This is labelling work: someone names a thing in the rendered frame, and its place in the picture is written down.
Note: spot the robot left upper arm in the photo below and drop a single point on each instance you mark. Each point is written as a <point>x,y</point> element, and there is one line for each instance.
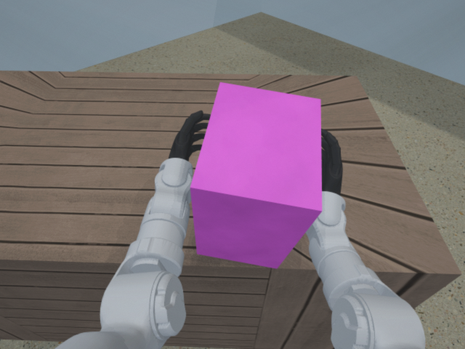
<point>139,311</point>

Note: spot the right robot hand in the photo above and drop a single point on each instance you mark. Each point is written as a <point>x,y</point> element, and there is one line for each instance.
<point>332,168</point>

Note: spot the left robot forearm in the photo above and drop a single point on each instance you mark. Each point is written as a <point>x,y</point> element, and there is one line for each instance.
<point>164,225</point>

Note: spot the carton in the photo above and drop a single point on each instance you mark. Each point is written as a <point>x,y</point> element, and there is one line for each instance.
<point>257,185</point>

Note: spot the left robot hand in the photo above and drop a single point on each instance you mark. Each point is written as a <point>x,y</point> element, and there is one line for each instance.
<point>183,143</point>

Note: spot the right robot forearm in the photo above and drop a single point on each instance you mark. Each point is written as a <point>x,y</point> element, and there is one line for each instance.
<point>335,259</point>

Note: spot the pedestal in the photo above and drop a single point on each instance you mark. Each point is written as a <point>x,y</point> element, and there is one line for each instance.
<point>79,152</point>

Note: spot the robot right upper arm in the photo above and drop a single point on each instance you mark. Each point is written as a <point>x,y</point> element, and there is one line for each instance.
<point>370,321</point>

